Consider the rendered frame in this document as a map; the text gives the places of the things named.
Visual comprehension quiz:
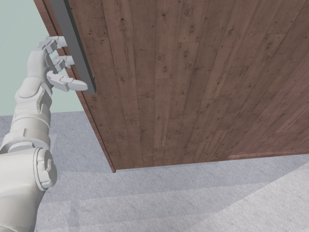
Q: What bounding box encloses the handle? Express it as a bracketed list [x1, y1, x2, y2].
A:
[49, 0, 97, 94]

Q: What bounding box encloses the wardrobe door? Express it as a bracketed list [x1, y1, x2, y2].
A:
[44, 0, 309, 170]
[230, 53, 309, 155]

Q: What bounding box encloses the robot left forearm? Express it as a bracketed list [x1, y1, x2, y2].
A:
[0, 76, 53, 154]

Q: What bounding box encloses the left robot hand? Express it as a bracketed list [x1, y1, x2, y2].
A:
[27, 36, 88, 92]

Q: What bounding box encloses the left robot upper arm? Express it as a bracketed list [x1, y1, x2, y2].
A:
[0, 147, 57, 232]

